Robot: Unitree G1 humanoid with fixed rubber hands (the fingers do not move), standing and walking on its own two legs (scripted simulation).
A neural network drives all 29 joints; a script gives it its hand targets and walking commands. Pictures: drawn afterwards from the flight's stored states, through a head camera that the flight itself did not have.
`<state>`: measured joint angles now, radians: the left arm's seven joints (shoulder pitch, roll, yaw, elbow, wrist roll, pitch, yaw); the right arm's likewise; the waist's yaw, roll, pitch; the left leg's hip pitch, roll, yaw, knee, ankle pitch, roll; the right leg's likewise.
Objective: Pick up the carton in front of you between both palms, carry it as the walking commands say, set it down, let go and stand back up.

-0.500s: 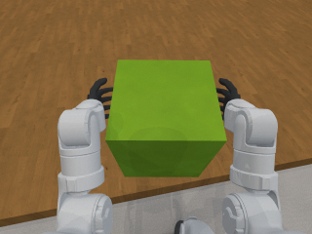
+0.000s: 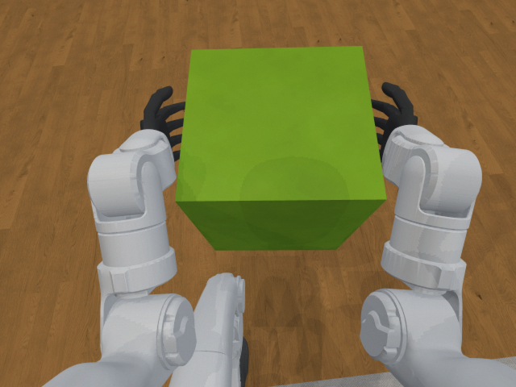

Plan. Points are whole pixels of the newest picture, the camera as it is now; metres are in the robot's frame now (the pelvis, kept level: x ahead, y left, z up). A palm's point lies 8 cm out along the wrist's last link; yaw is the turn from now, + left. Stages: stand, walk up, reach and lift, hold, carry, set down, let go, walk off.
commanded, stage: carry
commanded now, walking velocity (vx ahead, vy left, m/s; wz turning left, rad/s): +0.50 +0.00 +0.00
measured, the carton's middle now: (275, 166) +0.40 +0.03 +0.08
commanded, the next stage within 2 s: none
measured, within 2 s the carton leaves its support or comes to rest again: neither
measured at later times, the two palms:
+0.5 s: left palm out of the picture +0.76 +0.16 +0.32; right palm out of the picture +0.74 -0.14 +0.33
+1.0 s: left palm out of the picture +1.01 +0.21 +0.25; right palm out of the picture +1.03 -0.09 +0.25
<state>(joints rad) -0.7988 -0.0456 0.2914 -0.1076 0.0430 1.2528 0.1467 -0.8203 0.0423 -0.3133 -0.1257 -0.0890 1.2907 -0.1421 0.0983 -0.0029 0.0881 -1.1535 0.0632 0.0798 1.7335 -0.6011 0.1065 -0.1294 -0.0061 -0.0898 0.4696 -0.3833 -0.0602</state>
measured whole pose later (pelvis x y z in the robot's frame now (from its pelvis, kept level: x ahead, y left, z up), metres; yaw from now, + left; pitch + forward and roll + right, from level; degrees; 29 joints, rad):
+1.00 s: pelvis +0.67 +0.05 +0.14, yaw +3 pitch +6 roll +1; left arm -0.71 -0.06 0.28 0.20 0.11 1.25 0.12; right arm -0.72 0.02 -0.30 0.20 -0.10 1.27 -0.11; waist 0.01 0.00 -0.06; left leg -0.56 0.05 0.11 0.52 -0.09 0.00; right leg -0.09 0.00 -0.11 0.31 -0.31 -0.03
